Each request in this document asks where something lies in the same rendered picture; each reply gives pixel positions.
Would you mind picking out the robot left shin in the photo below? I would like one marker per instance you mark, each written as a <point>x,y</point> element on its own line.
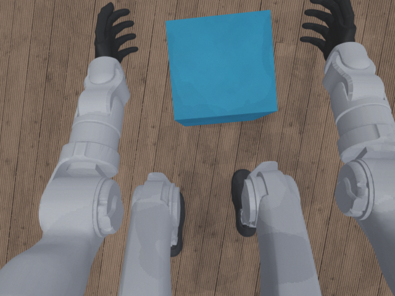
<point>155,176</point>

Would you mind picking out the carton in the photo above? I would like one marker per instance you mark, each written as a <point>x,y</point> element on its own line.
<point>222,68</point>

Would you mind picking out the right robot hand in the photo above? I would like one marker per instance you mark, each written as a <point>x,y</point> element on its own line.
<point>340,22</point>

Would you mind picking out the robot left upper arm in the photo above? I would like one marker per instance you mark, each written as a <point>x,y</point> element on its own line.
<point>77,213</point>

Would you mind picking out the robot right upper arm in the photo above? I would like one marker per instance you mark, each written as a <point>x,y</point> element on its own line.
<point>366,192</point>

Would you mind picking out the right robot thigh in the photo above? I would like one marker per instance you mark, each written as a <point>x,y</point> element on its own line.
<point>287,265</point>

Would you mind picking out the robot left forearm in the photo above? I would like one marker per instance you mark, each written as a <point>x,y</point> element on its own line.
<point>97,125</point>

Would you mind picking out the robot right forearm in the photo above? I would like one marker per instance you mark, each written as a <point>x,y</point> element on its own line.
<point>360,107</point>

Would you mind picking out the left robot hand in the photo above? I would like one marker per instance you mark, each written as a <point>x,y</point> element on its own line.
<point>105,42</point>

